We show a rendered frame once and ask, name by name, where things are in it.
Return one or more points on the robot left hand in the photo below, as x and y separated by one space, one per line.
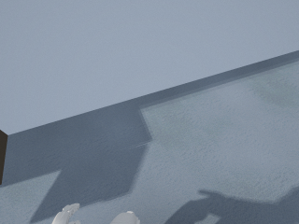
68 211

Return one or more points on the left robot thigh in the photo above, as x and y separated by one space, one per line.
125 218

